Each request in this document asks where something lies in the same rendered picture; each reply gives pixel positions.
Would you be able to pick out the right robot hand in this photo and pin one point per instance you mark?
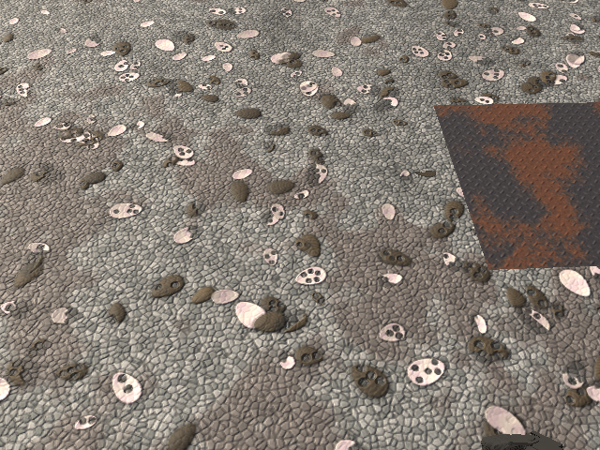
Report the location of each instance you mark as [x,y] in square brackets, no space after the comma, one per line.
[536,441]

